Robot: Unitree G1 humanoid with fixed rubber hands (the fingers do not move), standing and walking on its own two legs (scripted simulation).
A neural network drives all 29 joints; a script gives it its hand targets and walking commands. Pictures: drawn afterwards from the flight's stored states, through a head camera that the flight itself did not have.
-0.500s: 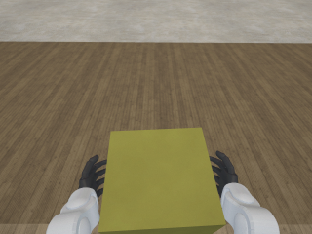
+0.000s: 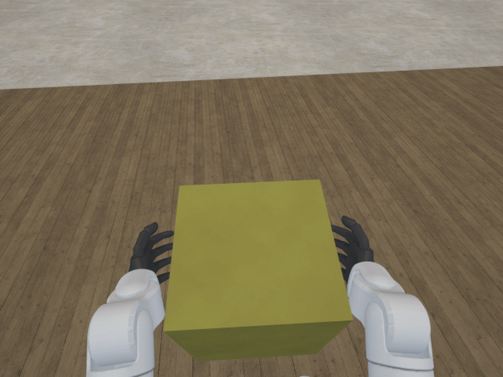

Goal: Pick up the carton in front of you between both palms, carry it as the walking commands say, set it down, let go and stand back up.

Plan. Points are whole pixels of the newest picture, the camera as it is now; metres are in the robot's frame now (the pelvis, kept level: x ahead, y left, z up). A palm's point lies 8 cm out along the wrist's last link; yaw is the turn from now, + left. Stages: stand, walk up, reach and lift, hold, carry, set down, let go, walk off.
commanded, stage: carry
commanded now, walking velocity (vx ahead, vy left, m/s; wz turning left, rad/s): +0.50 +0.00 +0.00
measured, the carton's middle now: (253, 277) +0.29 -0.01 +0.02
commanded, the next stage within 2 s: none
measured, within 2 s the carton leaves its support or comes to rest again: neither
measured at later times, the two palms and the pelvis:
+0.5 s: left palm (194, 137) +0.64 +0.10 +0.04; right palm (318, 130) +0.66 -0.21 +0.03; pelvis +0.34 -0.08 -0.02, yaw +3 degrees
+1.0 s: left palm (186, 86) +0.96 +0.14 +0.00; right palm (276, 73) +1.03 -0.16 +0.00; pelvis +0.70 -0.08 -0.06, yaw +11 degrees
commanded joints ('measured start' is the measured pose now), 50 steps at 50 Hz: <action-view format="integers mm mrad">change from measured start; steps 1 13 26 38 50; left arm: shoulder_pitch -611 -684 -611 -687 -736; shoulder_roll -563 -676 -658 -632 -757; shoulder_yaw -419 -417 -529 -370 -576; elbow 106 170 -119 80 53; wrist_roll -79 -165 -212 -55 -214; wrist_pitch -97 -116 -170 -124 -180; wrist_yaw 29 2 -21 6 -37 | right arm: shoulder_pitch -654 -806 -604 -718 -517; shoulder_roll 588 736 709 837 759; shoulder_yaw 474 490 539 599 456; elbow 73 64 -61 140 132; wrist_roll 139 150 143 229 51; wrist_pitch -82 -87 -123 -70 -166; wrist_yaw -24 -53 -29 26 -29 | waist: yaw -24 149 121 29 -50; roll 115 -131 -112 -96 95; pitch -152 -402 -280 -254 -313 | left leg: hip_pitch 209 -583 -305 77 392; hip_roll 243 -22 -114 193 88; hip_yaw -220 -230 49 -636 -274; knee -177 922 75 -82 133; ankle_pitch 194 -214 477 198 609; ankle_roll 111 -39 1 258 109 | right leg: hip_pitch -54 881 752 -59 2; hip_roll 13 -228 -24 8 95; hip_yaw -43 438 -99 140 -66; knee -190 -430 -456 323 -425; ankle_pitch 172 747 914 -143 311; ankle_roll -27 -204 -10 32 1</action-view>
